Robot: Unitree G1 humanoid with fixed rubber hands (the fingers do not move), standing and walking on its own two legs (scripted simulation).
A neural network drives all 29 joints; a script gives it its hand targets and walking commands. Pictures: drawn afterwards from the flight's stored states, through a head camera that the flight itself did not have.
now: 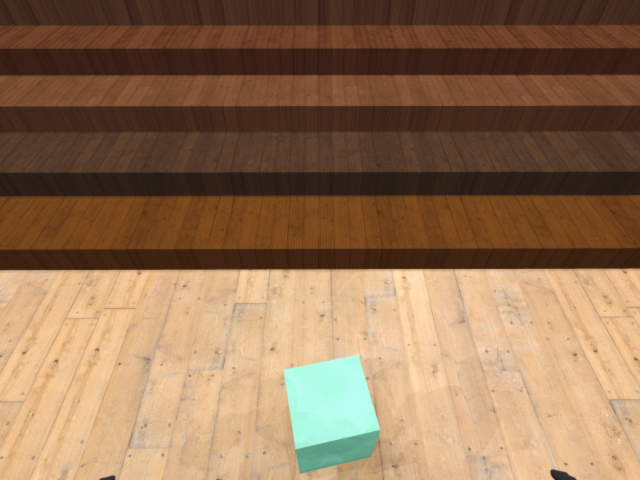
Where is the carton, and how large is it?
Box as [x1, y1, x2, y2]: [284, 355, 379, 473]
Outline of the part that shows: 357,355 284,370 294,442 300,473 370,456 379,431 379,427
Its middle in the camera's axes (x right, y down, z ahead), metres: +0.02 +0.49 +1.09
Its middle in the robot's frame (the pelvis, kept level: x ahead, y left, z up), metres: +0.43 -0.01 -0.66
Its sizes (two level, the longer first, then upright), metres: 0.210 0.200 0.250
